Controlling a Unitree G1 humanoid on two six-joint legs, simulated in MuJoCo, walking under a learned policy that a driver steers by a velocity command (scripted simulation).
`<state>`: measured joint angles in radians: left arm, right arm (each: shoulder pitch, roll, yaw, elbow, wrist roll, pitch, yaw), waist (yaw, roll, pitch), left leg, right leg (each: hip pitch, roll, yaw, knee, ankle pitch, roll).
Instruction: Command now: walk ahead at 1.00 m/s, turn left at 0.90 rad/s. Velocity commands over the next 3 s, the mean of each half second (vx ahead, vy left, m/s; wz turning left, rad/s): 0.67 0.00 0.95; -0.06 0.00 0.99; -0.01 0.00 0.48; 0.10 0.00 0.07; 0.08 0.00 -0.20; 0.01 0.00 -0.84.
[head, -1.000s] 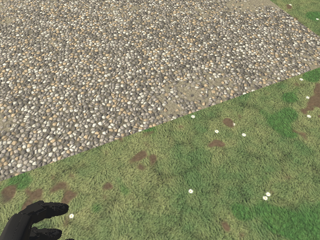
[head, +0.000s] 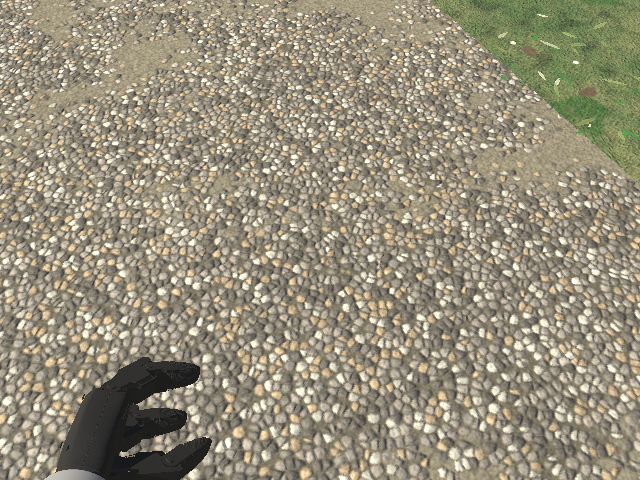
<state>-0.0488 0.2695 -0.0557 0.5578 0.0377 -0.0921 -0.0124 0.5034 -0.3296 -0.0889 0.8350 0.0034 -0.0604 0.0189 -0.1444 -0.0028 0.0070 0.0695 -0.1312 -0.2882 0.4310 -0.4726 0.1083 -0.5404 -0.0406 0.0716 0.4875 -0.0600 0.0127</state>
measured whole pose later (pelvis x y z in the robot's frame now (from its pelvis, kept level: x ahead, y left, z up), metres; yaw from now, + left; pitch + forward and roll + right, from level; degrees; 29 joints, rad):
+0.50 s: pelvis +0.40 +0.02 -0.02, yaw +28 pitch +0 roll +1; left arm 0.26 0.25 0.02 0.74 0.01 -0.03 0.03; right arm 0.11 -0.32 -0.05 0.66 -0.02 0.02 0.02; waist 0.03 0.02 0.16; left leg -0.55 -0.19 0.06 0.66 -0.13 0.18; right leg -0.39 -0.04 0.00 1.51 -0.51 0.08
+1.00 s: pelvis +0.52 -0.06 +0.02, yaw +57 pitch +0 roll +0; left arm 0.12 0.30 0.02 0.67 0.02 0.05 0.05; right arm 0.22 -0.39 -0.12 0.68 -0.03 0.06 0.01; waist -0.04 0.04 0.07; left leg -0.53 -0.22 -0.23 0.93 -0.39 -0.04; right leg -0.26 0.04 0.06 0.44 -0.19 -0.02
